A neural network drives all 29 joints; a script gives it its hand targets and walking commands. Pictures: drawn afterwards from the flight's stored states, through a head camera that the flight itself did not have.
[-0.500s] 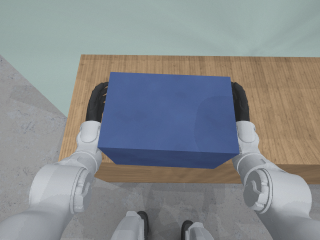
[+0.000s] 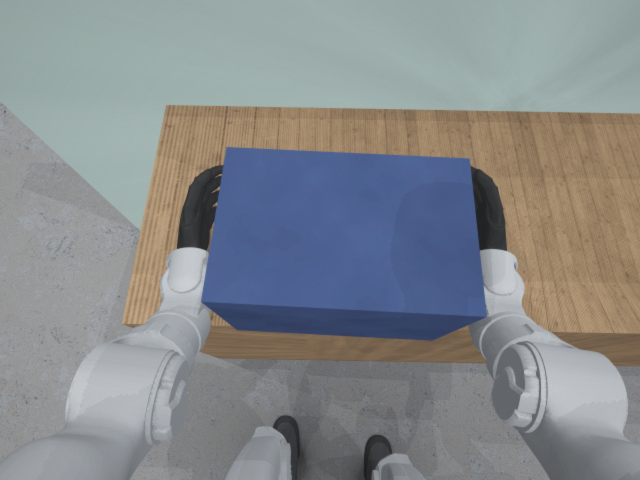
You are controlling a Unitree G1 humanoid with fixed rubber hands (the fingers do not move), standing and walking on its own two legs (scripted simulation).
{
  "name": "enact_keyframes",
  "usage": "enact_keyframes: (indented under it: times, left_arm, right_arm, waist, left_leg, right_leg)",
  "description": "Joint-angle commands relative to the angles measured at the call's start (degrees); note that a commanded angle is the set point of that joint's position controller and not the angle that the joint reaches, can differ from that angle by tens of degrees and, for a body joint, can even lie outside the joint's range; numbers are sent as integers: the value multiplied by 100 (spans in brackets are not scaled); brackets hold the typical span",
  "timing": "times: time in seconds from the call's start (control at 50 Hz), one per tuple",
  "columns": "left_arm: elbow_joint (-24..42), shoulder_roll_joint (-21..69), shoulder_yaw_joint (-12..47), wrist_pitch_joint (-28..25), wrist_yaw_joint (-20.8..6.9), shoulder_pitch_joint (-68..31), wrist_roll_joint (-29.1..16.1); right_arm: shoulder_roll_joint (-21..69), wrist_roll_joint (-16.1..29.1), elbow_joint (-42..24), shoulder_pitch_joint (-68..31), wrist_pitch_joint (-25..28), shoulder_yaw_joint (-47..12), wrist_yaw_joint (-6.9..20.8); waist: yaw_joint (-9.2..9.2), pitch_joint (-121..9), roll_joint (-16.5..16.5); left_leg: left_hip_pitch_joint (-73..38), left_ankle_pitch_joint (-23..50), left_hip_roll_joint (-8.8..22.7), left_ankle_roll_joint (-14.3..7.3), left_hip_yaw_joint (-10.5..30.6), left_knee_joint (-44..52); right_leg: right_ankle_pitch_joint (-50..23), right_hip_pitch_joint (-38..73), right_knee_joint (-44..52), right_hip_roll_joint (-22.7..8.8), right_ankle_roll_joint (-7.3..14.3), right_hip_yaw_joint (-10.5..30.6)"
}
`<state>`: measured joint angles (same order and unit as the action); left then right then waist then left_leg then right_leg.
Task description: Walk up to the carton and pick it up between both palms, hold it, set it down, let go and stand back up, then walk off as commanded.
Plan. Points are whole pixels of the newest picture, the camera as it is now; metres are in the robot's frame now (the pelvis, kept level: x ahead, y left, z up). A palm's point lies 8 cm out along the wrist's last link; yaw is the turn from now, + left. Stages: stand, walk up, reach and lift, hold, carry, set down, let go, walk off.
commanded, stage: reach and lift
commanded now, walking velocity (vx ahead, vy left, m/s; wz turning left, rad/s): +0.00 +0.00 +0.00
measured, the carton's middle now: (340, 254) +0.40 +0.01 -0.04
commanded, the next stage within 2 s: none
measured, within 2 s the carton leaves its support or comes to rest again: leaves its support in 0.56 s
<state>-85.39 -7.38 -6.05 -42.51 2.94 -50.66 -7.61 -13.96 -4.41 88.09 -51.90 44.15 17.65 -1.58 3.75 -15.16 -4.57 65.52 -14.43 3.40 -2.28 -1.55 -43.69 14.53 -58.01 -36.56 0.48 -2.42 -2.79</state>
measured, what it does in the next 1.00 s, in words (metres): stands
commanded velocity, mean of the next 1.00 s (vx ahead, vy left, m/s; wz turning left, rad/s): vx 0.00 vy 0.00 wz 0.00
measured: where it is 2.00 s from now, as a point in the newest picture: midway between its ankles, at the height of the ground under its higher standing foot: outside the picture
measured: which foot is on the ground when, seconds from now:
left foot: down 0.00-1.00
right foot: down 0.00-1.00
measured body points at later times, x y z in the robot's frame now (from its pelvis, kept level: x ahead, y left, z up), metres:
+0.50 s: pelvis +0.00 +0.00 +0.00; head +0.14 +0.00 +0.43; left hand +0.39 +0.19 -0.04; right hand +0.43 -0.18 -0.03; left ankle +0.02 +0.09 -0.69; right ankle +0.00 -0.15 -0.69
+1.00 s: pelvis -0.02 -0.02 +0.02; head +0.02 -0.01 +0.47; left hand +0.38 +0.18 +0.07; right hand +0.41 -0.18 +0.10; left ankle +0.02 +0.09 -0.69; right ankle +0.00 -0.15 -0.69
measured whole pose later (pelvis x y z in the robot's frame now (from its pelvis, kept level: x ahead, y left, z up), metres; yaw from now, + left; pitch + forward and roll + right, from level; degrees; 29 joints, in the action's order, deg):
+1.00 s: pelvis -0.02 -0.02 +0.02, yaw +4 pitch +18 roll -3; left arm -64.0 -11.4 8.5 -19.2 6.7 -38.7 -21.1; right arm -10.8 9.0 56.9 -39.3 10.7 3.2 -5.6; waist -0.9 -15.7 -1.9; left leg 45.0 -13.2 2.5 -0.7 -0.3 -39.9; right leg 15.7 -38.5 -36.1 -0.1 -0.9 -4.0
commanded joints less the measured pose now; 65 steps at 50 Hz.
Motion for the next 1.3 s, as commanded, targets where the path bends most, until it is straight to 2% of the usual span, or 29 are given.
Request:
enact_keyframes:
  times: [0.0,0.02,0.04,0.08,0.12,0.14,0.2,0.24,0.28,0.36,0.4,0.42,0.46,0.56,0.62,0.64,0.72,0.76,0.78,0.8,0.82,0.9,0.98,1.02,1.04,1.06,1.1,1.2,1.28]
  left_arm:
    - [584,3225,1156,-173,-677,-2063,846]
    - [628,3254,1271,-170,-686,-1971,841]
    - [591,3288,1212,-170,-695,-1935,851]
    - [693,3277,1318,-144,-709,-1966,821]
    - [785,3281,1223,-94,-690,-1976,836]
    - [683,3252,1262,-62,-722,-1963,778]
    - [887,3394,1417,-21,-699,-1939,691]
    - [883,3347,1441,-27,-707,-2080,670]
    - [1033,3399,1538,11,-733,-2146,591]
    - [1201,3530,1683,105,-711,-1944,439]
    - [1393,3639,1877,124,-692,-2024,321]
    - [1567,3608,1941,164,-693,-2034,266]
    - [1937,3660,2163,213,-667,-1982,126]
    - [2751,3930,2550,326,-621,-2291,-178]
    - [3530,3893,2823,465,-552,-2564,-442]
    - [3815,3976,3002,494,-501,-2799,-476]
    - [4646,3856,3258,756,-452,-3205,-684]
    - [4807,3872,3421,911,-454,-3354,-804]
    - [4832,3927,3399,1007,-474,-3393,-815]
    - [4882,3926,3463,1094,-459,-3400,-886]
    - [5043,3900,3452,1177,-461,-3547,-868]
    - [5201,3819,3393,1525,-446,-4515,-912]
    - [4764,3973,2961,2160,-463,-4005,-515]
    - [4590,3856,2499,2287,-559,-4173,-354]
    - [4322,3804,2282,2449,-568,-3643,-193]
    - [4038,3796,2085,2584,-648,-3557,-110]
    - [3992,3589,1577,2713,-772,-3190,163]
    - [4241,3567,1552,2923,-858,-3369,269]
    - [5386,3765,2171,2981,-775,-3891,-268]
  right_arm:
    - [3085,-1073,-355,-2089,124,-1310,974]
    - [3129,-1001,-233,-1977,112,-1371,970]
    - [3187,-969,-304,-1967,93,-1433,978]
    - [3142,-966,-289,-1960,33,-1399,984]
    - [3196,-916,-361,-2080,-8,-1490,989]
    - [3140,-903,-422,-2071,-26,-1494,984]
    - [3309,-851,-703,-2113,-104,-1642,1005]
    - [3306,-928,-474,-1995,-153,-1652,975]
    - [3489,-866,-666,-2033,-233,-1719,947]
    - [3605,-671,-1357,-2060,-376,-2046,954]
    - [3672,-634,-1416,-2053,-494,-2049,963]
    - [3814,-509,-1809,-2084,-547,-2263,963]
    - [3933,-375,-2156,-1901,-651,-2478,949]
    - [4395,-75,-3002,-1972,-1027,-2991,931]
    - [4578,139,-3779,-1878,-1341,-3248,842]
    - [4632,218,-3741,-1860,-1421,-3295,854]
    - [4809,425,-4146,-1836,-1917,-3518,769]
    - [4835,530,-4461,-1854,-2122,-3616,721]
    - [4911,604,-4701,-1921,-2227,-3719,691]
    - [4843,716,-4745,-1958,-2344,-3687,676]
    - [4889,788,-4946,-2091,-2465,-3778,683]
    - [4693,804,-4696,-2369,-2920,-3469,645]
    - [4736,1116,-4590,-2428,-3443,-3496,709]
    - [4668,1089,-4426,-2494,-3533,-3304,712]
    - [4601,1183,-4421,-2432,-3652,-3290,731]
    - [4535,1168,-4376,-2482,-3717,-3169,702]
    - [4589,1175,-4398,-2445,-3809,-3191,726]
    - [4703,1149,-4259,-2442,-3856,-3040,753]
    - [4962,1376,-5282,-2594,-3893,-3538,718]
  waist:
    - [-329,-4850,346]
    - [-439,-4858,342]
    - [-322,-4855,373]
    - [-455,-4886,385]
    - [-311,-4847,382]
    - [-417,-4798,531]
    - [-308,-5062,326]
    - [-468,-4903,406]
    - [-498,-4959,457]
    - [-310,-5103,539]
    - [-431,-5073,438]
    - [-279,-5197,346]
    - [-396,-5287,403]
    - [-223,-5409,349]
    - [-398,-5440,460]
    - [-420,-5304,240]
    - [-530,-5298,254]
    - [-662,-5186,213]
    - [-611,-5126,237]
    - [-745,-4883,243]
    - [-628,-4843,186]
    - [-805,-4110,-53]
    - [-464,-3114,-117]
    - [-371,-3006,35]
    - [-278,-2688,166]
    - [-321,-2428,325]
    - [-43,-2114,532]
    - [-125,-1814,476]
    - [-245,-2691,474]
  left_leg:
    - [-4321,4075,-105,695,-108,-188]
    - [-4378,4252,-101,699,-31,-195]
    - [-4301,4175,-110,671,-76,-205]
    - [-4374,4247,-107,711,7,-171]
    - [-4488,4326,-80,701,-19,-158]
    - [-4322,4223,-94,679,-15,-147]
    - [-4380,4192,-130,710,6,-147]
    - [-4197,4131,-152,683,-29,-163]
    - [-4224,4057,-189,660,38,-123]
    - [-4044,3832,-229,645,16,-110]
    - [-4221,3850,-231,699,78,-86]
    - [-4208,3902,-242,696,90,-97]
    - [-4225,3767,-285,677,122,-35]
    - [-4290,3532,-327,727,236,-27]
    - [-4262,3012,-374,712,296,-6]
    - [-4440,2976,-386,749,338,18]
    - [-4509,2524,-396,717,373,75]
    - [-4601,2443,-409,712,421,99]
    - [-4628,2473,-405,674,428,124]
    - [-4738,2298,-391,668,466,223]
    - [-4783,2147,-400,658,467,289]
    - [-5310,1663,-290,685,524,705]
    - [-5500,1461,-342,622,516,1270]
    - [-5461,1499,-326,535,496,1403]
    - [-5483,1363,-367,489,456,1564]
    - [-5434,1145,-372,435,456,1693]
    - [-5387,1177,-403,322,297,1885]
    - [-5717,986,-444,330,174,2200]
    - [-5926,1363,-501,368,217,2156]
  right_leg:
    - [-2927,1513,-2,420,133,-529]
    - [-3171,1614,-28,445,125,-530]
    - [-3136,1702,-48,416,114,-471]
    - [-3139,1669,-26,479,134,-519]
    - [-3101,1652,-31,493,100,-513]
    - [-3142,1770,0,478,92,-477]
    - [-3129,1807,-60,495,127,-419]
    - [-3293,2025,-119,466,85,-394]
    - [-3226,2039,-77,541,87,-367]
    - [-3192,2278,-153,516,65,-248]
    - [-3008,2174,-152,551,80,-260]
    - [-3031,2217,-167,542,68,-210]
    - [-3129,2381,-205,572,48,-184]
    - [-2829,2428,-284,616,53,-67]
    - [-2531,2607,-264,658,50,20]
    - [-2404,2435,-251,654,82,48]
    - [-2008,2489,-188,618,52,89]
    - [-2041,2594,-145,601,68,145]
    - [-2080,2765,-71,577,37,189]
    - [-1920,2786,-12,533,49,155]
    - [-1752,2759,19,512,48,194]
    - [-1022,2593,425,409,107,136]
    - [-741,2922,944,280,159,169]
    - [-949,3265,1076,228,106,151]
    - [-794,3342,1261,203,97,175]
    - [-751,3533,1357,180,100,185]
    - [-857,4014,1456,113,37,216]
    - [-560,4220,1789,93,41,202]
    - [-1099,4308,1772,148,26,196]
